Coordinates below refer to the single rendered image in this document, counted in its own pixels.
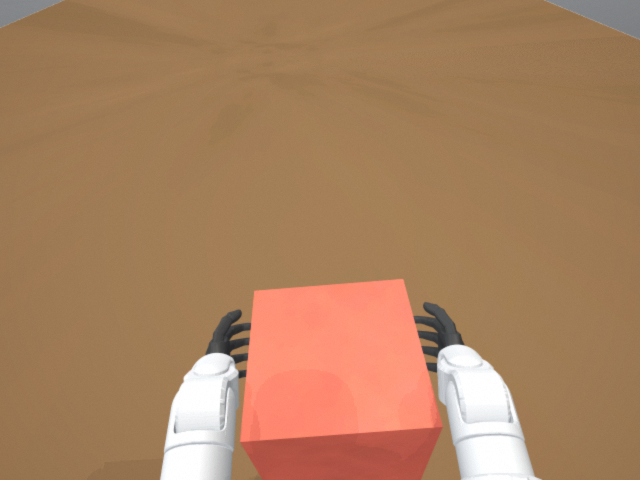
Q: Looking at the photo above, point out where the right robot hand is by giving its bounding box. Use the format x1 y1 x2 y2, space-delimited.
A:
413 302 465 373

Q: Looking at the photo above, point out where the left robot forearm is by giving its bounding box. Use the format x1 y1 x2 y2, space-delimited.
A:
160 353 239 480

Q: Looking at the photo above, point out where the right robot forearm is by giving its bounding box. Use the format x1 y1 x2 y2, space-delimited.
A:
437 345 541 480

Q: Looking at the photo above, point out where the left robot hand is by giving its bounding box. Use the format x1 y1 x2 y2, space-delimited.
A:
205 309 251 378

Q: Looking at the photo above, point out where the carton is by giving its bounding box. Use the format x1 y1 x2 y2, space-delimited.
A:
240 279 443 480

